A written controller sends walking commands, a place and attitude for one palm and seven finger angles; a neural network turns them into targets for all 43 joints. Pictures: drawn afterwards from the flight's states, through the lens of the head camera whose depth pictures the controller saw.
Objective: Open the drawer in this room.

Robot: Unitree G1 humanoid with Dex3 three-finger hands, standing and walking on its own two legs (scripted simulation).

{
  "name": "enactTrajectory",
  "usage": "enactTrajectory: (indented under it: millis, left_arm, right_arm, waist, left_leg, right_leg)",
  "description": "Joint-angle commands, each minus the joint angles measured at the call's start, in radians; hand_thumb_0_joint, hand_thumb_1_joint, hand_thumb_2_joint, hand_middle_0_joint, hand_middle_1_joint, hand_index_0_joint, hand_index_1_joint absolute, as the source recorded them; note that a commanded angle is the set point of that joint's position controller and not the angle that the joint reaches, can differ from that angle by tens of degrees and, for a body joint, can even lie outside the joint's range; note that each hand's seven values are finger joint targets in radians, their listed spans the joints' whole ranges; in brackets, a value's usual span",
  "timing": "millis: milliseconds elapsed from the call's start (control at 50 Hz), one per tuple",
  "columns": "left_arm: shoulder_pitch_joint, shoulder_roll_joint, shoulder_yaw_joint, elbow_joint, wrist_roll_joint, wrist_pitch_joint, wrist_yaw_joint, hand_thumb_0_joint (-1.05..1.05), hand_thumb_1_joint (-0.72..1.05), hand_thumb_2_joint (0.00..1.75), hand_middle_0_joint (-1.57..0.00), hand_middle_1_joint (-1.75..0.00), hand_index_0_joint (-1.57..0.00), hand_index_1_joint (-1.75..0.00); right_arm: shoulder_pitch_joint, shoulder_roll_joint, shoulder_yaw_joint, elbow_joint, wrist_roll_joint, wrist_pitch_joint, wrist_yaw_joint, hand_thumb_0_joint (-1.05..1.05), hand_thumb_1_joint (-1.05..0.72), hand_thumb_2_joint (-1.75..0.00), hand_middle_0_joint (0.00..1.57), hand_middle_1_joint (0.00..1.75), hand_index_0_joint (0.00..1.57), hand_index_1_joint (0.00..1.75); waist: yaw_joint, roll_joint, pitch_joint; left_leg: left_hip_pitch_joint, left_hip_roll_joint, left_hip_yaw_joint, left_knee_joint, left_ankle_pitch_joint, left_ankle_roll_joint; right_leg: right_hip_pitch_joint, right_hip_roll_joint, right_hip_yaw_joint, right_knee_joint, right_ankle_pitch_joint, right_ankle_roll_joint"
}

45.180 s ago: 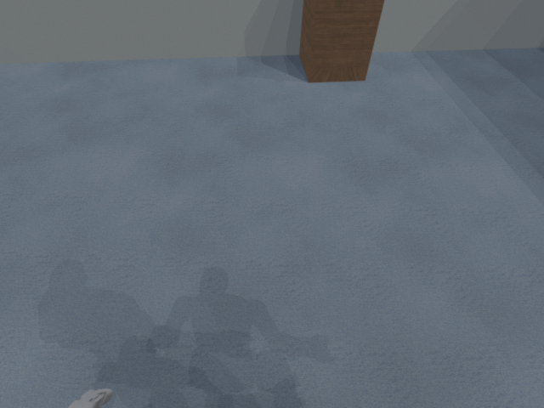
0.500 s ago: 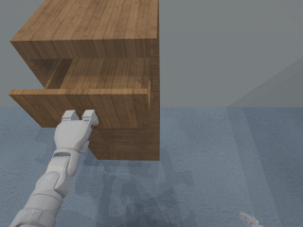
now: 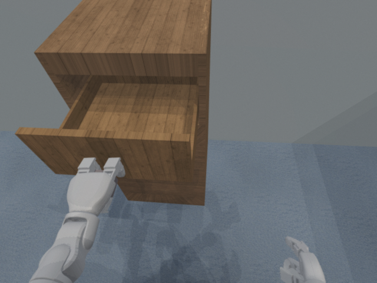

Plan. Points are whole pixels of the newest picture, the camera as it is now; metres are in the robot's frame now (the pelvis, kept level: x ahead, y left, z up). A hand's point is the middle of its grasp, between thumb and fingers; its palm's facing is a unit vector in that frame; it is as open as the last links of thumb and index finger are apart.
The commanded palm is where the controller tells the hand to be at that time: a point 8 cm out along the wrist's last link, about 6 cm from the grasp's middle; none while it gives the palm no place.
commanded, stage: pull the drawer open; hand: left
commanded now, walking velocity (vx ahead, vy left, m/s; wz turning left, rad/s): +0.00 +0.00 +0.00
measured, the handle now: (106, 175) +0.34 +0.23 +0.01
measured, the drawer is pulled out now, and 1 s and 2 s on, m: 0.21 0.30 0.30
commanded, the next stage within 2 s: open the thumb to release the handle in 1.08 s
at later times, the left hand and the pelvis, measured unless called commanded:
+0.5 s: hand (93, 227) +0.22 +0.22 +0.00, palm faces +0.00 -0.06 -1.00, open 7.9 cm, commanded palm +0.19 +0.23 +0.05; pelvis +0.00 +0.00 -0.01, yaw +0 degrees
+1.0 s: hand (89, 241) +0.20 +0.22 +0.00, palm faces -0.01 -0.09 -1.00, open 7.9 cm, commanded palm +0.16 +0.23 +0.05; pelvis +0.01 +0.00 -0.01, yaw -2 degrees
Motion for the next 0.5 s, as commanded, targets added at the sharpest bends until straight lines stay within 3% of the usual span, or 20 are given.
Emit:
enactTrajectory:
  millis: [0,60,120,140,160,220,240,360,480]
  left_arm:
    - [-0.029,0.185,0.173,-0.216,-0.037,0.021,0.036,0.0,0.9,0.9,-0.4,-1.35,-0.4,-1.35]
    - [0.015,0.176,0.169,-0.29,-0.039,0.011,0.042,0.0,0.9,0.9,-0.4,-1.35,-0.4,-1.35]
    - [0.094,0.191,0.198,-0.331,-0.041,0.012,0.046,0.0,0.9,0.9,-0.4,-1.35,-0.4,-1.35]
    - [0.127,0.161,0.175,-0.342,-0.043,0.013,0.047,0.0,0.9,0.9,-0.4,-1.35,-0.4,-1.35]
    - [0.111,0.165,0.177,-0.365,-0.042,0.009,0.051,0.0,0.9,0.9,-0.4,-1.35,-0.4,-1.35]
    - [0.177,0.2,0.223,-0.385,-0.037,0.008,0.065,0.0,0.9,0.9,-0.4,-1.35,-0.4,-1.35]
    - [0.203,0.168,0.198,-0.396,-0.035,0.009,0.068,0.0,0.9,0.9,-0.4,-1.35,-0.4,-1.35]
    - [0.182,0.157,0.182,-0.429,-0.024,0.003,0.093,0.0,0.9,0.9,-0.4,-1.35,-0.4,-1.35]
    - [0.24,0.14,0.171,-0.476,-0.027,0.006,0.101,0.0,0.9,0.9,-0.4,-1.35,-0.4,-1.35]
  right_arm:
    - [-0.083,-0.119,-0.04,-0.141,-0.001,-0.044,-0.007,0.0,-0.9,-0.9,0.2,0.3,0.2,0.3]
    - [-0.087,-0.112,-0.041,-0.149,-0.005,-0.049,0.0,0.0,-0.9,-0.9,0.2,0.3,0.2,0.3]
    - [-0.097,-0.113,-0.039,-0.154,-0.007,-0.046,0.003,0.0,-0.9,-0.9,0.2,0.3,0.2,0.3]
    - [-0.104,-0.109,-0.038,-0.16,-0.008,-0.048,0.004,0.0,-0.9,-0.9,0.2,0.3,0.2,0.3]
    - [-0.105,-0.11,-0.039,-0.157,-0.008,-0.048,0.005,0.0,-0.9,-0.9,0.2,0.3,0.2,0.3]
    - [-0.11,-0.111,-0.04,-0.157,-0.012,-0.051,0.006,0.0,-0.9,-0.9,0.2,0.3,0.2,0.3]
    - [-0.114,-0.106,-0.039,-0.16,-0.014,-0.051,0.009,0.0,-0.9,-0.9,0.2,0.3,0.2,0.3]
    - [-0.123,-0.104,-0.038,-0.154,-0.021,-0.055,0.008,0.0,-0.9,-0.9,0.2,0.3,0.2,0.3]
    - [-0.126,-0.1,-0.037,-0.16,-0.024,-0.057,0.01,0.0,-0.9,-0.9,0.2,0.3,0.2,0.3]
  waist:
    - [0.042,-0.063,-0.258]
    - [0.044,-0.03,-0.261]
    - [0.05,-0.058,-0.264]
    - [0.049,-0.051,-0.24]
    - [0.041,-0.041,-0.246]
    - [0.054,-0.039,-0.241]
    - [0.052,-0.041,-0.243]
    - [0.034,-0.031,-0.219]
    - [0.041,-0.044,-0.24]
  left_leg:
    - [0.084,-0.064,-0.007,-0.058,0.387,0.021]
    - [0.098,-0.061,-0.006,-0.055,0.394,0.019]
    - [0.089,-0.061,-0.006,-0.053,0.399,0.017]
    - [0.083,-0.061,-0.006,-0.052,0.392,0.018]
    - [0.09,-0.06,-0.006,-0.047,0.39,0.017]
    - [0.085,-0.059,-0.008,-0.045,0.384,0.015]
    - [0.086,-0.06,-0.007,-0.039,0.388,0.016]
    - [0.085,-0.059,-0.014,-0.025,0.332,0.016]
    - [0.09,-0.06,-0.018,-0.011,0.336,0.014]
  right_leg:
    - [0.216,0.041,-0.016,-0.066,0.404,-0.033]
    - [0.212,0.038,-0.013,-0.062,0.408,-0.034]
    - [0.226,0.036,-0.006,-0.056,0.432,-0.032]
    - [0.213,0.036,-0.011,-0.055,0.422,-0.032]
    - [0.202,0.038,-0.009,-0.054,0.414,-0.033]
    - [0.203,0.038,0.0,-0.049,0.412,-0.035]
    - [0.196,0.038,-0.006,-0.044,0.412,-0.034]
    - [0.137,0.042,-0.01,-0.038,0.334,-0.034]
    - [0.137,0.039,-0.009,-0.027,0.345,-0.034]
